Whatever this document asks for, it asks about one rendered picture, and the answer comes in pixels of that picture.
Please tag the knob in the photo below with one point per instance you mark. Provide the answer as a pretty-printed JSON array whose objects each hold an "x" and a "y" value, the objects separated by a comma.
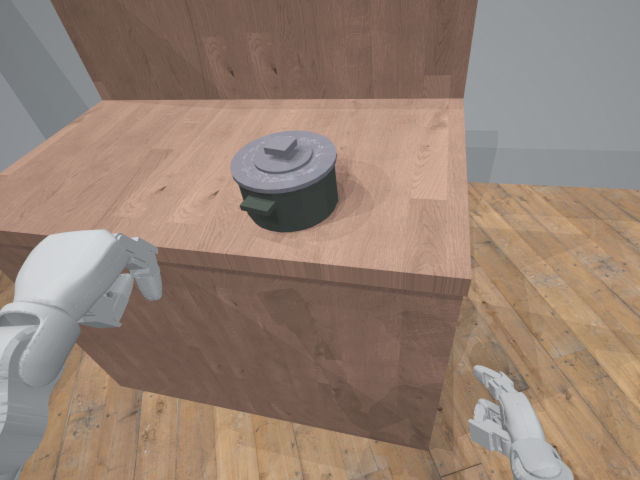
[{"x": 280, "y": 146}]

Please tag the pot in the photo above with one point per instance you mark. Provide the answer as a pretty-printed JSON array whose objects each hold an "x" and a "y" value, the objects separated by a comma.
[{"x": 292, "y": 211}]

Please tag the lid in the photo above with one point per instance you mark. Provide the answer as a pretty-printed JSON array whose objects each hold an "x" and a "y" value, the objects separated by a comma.
[{"x": 310, "y": 161}]

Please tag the left robot hand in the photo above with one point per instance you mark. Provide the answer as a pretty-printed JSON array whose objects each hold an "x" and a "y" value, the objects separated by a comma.
[{"x": 74, "y": 271}]

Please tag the robot right forearm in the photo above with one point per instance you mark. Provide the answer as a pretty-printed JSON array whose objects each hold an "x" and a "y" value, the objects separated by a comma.
[{"x": 535, "y": 459}]

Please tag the right robot hand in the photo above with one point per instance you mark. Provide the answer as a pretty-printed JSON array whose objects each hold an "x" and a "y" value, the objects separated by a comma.
[{"x": 497, "y": 427}]

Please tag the robot left forearm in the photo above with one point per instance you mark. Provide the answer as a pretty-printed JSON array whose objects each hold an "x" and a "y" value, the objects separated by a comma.
[{"x": 35, "y": 341}]

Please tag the table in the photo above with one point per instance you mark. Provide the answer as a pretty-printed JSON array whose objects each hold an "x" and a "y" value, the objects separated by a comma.
[{"x": 345, "y": 326}]

